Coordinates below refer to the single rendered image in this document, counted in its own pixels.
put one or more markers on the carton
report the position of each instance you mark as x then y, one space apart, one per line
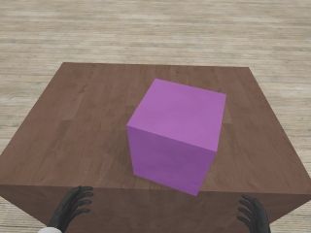
174 133

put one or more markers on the pedestal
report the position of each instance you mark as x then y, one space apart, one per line
76 135

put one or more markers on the right robot hand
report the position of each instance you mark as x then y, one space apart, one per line
259 221

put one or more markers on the left robot hand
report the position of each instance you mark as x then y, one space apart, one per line
67 208

